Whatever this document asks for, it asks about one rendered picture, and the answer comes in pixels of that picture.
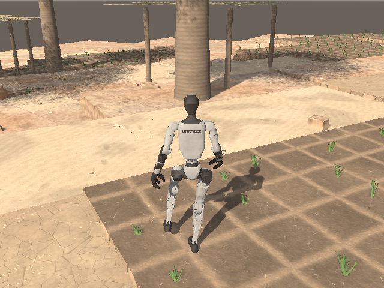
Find humanoid robot torso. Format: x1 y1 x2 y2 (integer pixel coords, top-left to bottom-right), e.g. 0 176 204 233
178 118 206 180

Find right robot forearm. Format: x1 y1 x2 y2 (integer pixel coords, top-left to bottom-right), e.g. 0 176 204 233
214 144 222 161

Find right robot upper arm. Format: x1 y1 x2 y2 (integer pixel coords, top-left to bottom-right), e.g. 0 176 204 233
204 121 221 153

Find right robot hand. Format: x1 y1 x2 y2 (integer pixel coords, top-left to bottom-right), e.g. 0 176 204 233
209 158 223 169

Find left robot shin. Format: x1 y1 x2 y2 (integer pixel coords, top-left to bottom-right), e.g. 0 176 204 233
166 184 176 224

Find left robot upper arm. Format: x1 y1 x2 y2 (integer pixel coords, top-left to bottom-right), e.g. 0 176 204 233
162 121 179 155

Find left robot hand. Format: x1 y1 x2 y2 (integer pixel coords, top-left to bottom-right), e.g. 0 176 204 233
151 172 165 189

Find left robot forearm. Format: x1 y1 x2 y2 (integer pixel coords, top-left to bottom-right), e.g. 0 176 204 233
153 145 167 174

